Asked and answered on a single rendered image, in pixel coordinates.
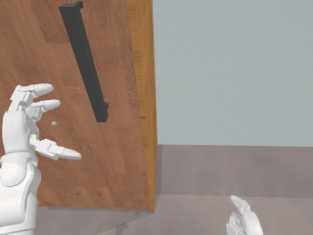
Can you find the left robot hand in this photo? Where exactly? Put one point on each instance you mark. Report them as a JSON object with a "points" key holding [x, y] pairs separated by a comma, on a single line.
{"points": [[20, 121]]}

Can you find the left robot forearm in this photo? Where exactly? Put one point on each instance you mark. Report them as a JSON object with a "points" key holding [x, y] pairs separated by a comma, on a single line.
{"points": [[19, 181]]}

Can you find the right robot hand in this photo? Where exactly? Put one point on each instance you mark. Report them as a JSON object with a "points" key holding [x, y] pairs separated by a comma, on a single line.
{"points": [[247, 222]]}

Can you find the handle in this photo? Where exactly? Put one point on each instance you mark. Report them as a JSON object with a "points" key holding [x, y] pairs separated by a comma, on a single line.
{"points": [[77, 36]]}

